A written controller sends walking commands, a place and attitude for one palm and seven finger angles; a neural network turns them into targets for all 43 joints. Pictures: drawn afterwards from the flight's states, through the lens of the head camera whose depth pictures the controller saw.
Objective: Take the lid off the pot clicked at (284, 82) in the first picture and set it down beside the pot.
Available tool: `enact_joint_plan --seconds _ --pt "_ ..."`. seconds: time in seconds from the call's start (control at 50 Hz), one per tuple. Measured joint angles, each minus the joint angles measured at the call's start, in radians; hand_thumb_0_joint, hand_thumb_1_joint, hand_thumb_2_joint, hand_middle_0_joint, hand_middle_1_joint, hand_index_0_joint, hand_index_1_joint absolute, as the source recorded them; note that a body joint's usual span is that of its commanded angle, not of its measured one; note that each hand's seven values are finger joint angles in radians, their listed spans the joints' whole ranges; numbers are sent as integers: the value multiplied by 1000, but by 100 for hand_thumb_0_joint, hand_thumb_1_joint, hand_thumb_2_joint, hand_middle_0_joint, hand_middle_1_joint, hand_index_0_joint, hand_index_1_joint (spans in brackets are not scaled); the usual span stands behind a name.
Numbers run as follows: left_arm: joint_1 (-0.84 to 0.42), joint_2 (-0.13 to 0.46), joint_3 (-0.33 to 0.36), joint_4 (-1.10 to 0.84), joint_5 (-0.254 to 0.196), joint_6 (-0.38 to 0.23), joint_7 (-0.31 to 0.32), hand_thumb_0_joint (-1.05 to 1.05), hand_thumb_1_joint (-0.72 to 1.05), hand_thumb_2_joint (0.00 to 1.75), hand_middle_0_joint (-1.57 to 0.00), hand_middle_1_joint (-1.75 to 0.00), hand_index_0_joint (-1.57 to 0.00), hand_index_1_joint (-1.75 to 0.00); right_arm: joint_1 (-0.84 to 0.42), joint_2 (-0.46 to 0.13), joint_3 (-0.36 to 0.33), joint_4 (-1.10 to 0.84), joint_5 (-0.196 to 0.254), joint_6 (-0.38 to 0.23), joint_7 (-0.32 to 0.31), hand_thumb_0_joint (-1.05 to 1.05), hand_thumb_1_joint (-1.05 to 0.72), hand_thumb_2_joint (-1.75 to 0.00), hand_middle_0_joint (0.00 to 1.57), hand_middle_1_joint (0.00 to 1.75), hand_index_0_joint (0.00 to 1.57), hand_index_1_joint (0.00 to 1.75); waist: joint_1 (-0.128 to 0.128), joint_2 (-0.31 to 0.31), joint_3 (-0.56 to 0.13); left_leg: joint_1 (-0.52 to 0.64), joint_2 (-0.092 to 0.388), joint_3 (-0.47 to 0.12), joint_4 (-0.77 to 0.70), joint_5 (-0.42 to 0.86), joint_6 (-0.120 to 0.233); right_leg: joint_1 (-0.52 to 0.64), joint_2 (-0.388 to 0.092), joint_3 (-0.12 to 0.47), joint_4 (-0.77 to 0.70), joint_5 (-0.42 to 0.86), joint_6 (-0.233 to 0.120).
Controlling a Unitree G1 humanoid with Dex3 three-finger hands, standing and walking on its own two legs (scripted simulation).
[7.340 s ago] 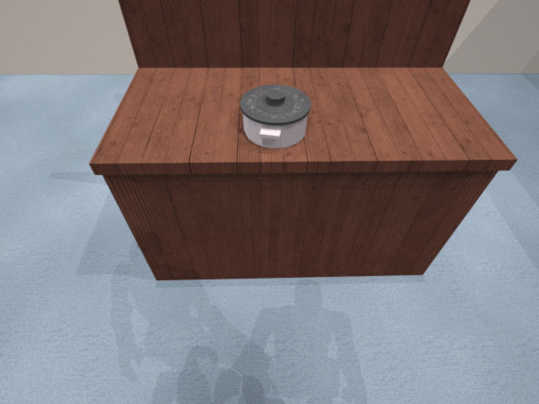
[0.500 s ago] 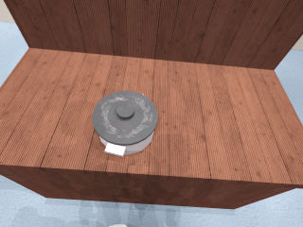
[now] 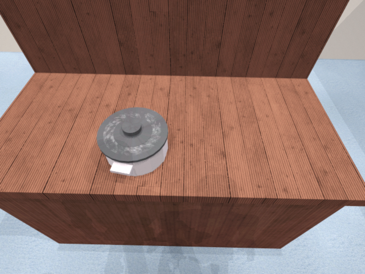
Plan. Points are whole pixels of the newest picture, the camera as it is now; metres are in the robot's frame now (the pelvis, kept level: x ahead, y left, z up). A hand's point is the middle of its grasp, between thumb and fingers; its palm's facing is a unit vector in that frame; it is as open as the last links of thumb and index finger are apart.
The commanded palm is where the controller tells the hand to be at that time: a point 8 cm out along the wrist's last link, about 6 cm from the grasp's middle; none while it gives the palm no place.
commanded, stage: come to a stop and stand still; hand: left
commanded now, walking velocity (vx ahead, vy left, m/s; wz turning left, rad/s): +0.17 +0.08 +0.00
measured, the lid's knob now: (131, 127) +0.46 +0.16 +0.03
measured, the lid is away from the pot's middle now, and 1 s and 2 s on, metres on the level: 0.00 0.00 0.00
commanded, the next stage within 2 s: look again from close up in 1.70 s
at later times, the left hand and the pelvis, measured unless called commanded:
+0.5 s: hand out of the picture -0.11 +0.16 -0.17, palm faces +0.06 -0.99 -0.12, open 7.4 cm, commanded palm none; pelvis -0.04 +0.01 +0.01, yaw +0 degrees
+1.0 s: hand out of the picture -0.04 +0.22 -0.18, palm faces +0.07 -0.98 -0.20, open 7.4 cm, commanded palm none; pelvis -0.03 +0.05 +0.00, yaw +1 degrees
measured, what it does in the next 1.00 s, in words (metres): shifts its weight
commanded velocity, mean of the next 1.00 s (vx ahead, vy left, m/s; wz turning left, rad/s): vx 0.03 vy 0.00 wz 0.00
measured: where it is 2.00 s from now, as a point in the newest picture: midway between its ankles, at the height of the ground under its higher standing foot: outside the picture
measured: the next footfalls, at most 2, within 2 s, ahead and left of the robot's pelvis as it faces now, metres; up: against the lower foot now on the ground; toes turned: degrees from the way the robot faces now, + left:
none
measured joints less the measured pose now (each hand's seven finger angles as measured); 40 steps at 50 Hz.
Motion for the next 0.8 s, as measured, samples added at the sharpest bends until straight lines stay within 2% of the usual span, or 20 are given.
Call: enact_joint_plan --seconds 0.04,0.1,0.22,0.42,0.5,0.64,0.68,0.7,0.74,0.8 --pt "8 -7 -3 6 -1 3 -2 1 90 90 -20 -30 -20 -30 31 0 2 12 -4 -7 3 0 -91 -90 20 30 20 30 -2 -6 -25 26 -10 -6 -44 -11 20 -14 -1 2 5 6 6" --pt "9 -1 6 11 -5 1 3 1 92 90 -20 -30 -20 -30 79 25 22 36 -15 -21 6 0 -91 -90 20 30 19 30 11 -38 -39 36 -23 8 -92 36 38 -13 -9 17 -25 27 6" --pt "68 -3 9 27 0 -26 2 1 92 90 -20 -30 -20 -30 156 74 45 85 -21 -26 19 0 -91 -90 20 30 20 30 28 -45 -63 42 -34 6 -161 90 44 -13 -7 26 -72 29 -1" --pt "209 -47 5 116 0 -36 -3 1 91 90 -19 -30 -20 -30 200 124 45 110 -22 -46 12 0 -91 -90 20 30 20 30 29 -34 -84 26 -34 -5 -163 88 48 -17 10 42 -96 32 -8" --pt "235 -70 0 144 -1 -41 -2 1 91 90 -19 -30 -20 -30 200 130 43 124 -19 -52 5 0 -91 -90 20 30 20 30 33 -36 -83 21 -37 -6 -151 113 50 -17 10 48 -93 65 -1" --pt "242 -98 -2 154 5 -48 1 1 91 90 -19 -30 -20 -30 198 137 37 129 -19 -55 1 0 -91 -90 20 30 20 30 39 -40 -105 3 -47 -13 -153 95 59 -31 16 66 -95 25 -4" --pt "231 -100 -13 148 7 -54 10 1 91 90 -20 -30 -20 -30 179 128 43 113 -19 -41 8 0 -91 -90 20 30 20 30 42 -39 -83 -20 -46 -9 -102 60 43 -35 12 68 -94 83 3" --pt "226 -101 -16 149 5 -58 12 1 91 90 -20 -30 -20 -30 166 121 43 106 -19 -39 8 0 -91 -90 20 30 20 30 40 -38 -72 -26 -50 -7 -83 63 41 -41 8 70 -82 115 9" --pt "218 -100 -21 155 1 -56 16 1 90 90 -20 -30 -20 -30 147 108 40 96 -19 -46 5 0 -91 -90 20 30 20 30 28 -35 -67 -27 -58 -6 -59 78 60 -46 0 71 -43 96 26" --pt "212 -87 -15 144 6 -35 19 1 90 90 -20 -30 -20 -30 143 92 35 72 -25 -52 5 0 -91 -90 20 30 20 30 13 -31 -98 -26 -71 -3 -38 50 82 -55 -11 75 6 21 10"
